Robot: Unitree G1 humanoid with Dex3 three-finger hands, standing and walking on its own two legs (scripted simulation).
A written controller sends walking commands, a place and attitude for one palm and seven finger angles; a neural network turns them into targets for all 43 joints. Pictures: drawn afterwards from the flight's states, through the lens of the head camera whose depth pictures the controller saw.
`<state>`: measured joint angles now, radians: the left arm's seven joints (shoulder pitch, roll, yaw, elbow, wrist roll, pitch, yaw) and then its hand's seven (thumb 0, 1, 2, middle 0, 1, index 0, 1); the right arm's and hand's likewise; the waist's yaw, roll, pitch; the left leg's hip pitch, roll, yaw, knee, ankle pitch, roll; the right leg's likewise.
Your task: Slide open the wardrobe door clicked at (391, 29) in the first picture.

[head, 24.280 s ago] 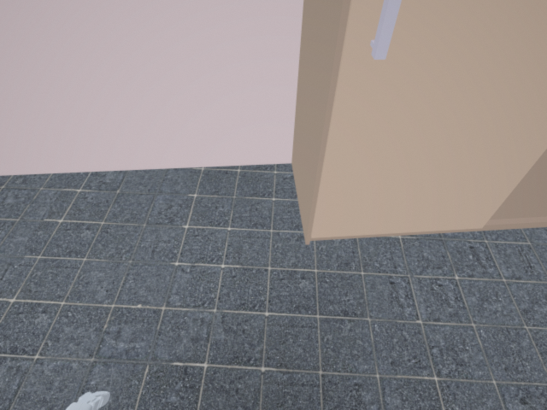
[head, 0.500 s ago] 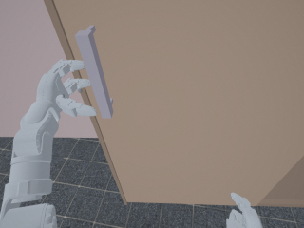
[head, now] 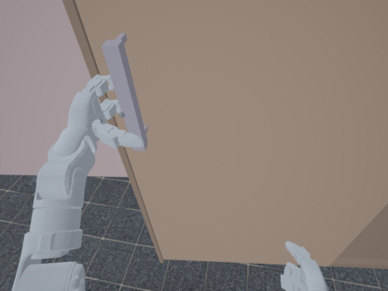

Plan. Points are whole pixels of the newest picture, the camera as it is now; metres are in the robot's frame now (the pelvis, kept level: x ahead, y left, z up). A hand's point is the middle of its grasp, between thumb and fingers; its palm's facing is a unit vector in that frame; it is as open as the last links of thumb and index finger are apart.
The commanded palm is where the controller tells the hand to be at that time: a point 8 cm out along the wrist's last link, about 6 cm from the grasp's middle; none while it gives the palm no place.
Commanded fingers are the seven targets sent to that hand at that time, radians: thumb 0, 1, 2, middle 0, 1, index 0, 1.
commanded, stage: slide the fingers in behind the handle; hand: left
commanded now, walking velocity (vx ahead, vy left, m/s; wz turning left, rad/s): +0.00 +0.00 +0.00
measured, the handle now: (132, 97) +0.43 +0.15 +0.23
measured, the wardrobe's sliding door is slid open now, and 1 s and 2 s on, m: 0.00 0.00 0.00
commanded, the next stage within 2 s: grip the handle and tug to test in 0.92 s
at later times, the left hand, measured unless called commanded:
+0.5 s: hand (123, 117) +0.36 +0.15 +0.23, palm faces +0.07 -1.00 -0.03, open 14.7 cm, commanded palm +0.33 +0.19 +0.24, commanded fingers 0.00 -0.50 0.30 -0.30 -1.20 -0.30 -1.20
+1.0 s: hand (125, 116) +0.36 +0.15 +0.23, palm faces +0.07 -1.00 -0.03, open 14.6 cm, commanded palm +0.33 +0.18 +0.24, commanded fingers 0.00 -0.50 0.30 -0.30 -1.20 -0.30 -1.20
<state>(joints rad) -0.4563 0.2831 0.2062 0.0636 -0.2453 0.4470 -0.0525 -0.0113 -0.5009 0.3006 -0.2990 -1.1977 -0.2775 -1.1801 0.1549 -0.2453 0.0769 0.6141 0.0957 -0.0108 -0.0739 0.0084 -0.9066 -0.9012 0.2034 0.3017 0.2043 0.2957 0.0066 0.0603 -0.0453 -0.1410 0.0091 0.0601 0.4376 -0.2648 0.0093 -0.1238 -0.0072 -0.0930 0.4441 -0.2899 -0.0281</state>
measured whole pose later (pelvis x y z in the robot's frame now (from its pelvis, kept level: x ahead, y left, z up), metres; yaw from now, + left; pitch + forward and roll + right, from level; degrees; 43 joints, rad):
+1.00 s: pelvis +0.01 +0.00 +0.00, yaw +1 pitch -2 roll +0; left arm -0.44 0.22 0.15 -0.04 -0.22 0.49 0.01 -0.01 -0.50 0.30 -0.24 -1.18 -0.18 -1.15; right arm 0.13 -0.24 0.07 0.62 0.09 0.00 -0.07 0.01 -0.91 -0.90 0.20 0.30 0.20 0.30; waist 0.03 0.06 -0.04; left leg -0.14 0.00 0.04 0.46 -0.28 0.01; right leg -0.12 -0.02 -0.11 0.46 -0.31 -0.02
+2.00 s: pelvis +0.02 +0.00 +0.00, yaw +0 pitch -1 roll +0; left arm -0.40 0.24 0.19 -0.08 -0.24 0.50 -0.01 0.00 0.50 0.71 -0.28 -1.35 -0.20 -1.32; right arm 0.13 -0.25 0.06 0.60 0.09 0.03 -0.06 0.01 -0.91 -0.90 0.20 0.30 0.20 0.30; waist 0.01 0.06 -0.05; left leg -0.14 0.01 0.05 0.44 -0.28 0.01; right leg -0.11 -0.01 -0.10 0.44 -0.31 -0.03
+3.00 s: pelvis +0.05 +0.01 +0.00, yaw +4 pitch +2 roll -1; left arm -0.29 0.09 0.04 -0.37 -0.14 0.56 0.07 -0.03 0.53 0.79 -0.25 -1.35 -0.11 -1.30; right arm 0.09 -0.22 0.05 0.58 0.06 -0.01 -0.02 0.01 -0.91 -0.90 0.20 0.30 0.20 0.30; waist 0.07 0.09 -0.07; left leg -0.17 -0.02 -0.07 0.50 -0.35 0.02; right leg -0.14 -0.02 -0.12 0.53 -0.34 -0.01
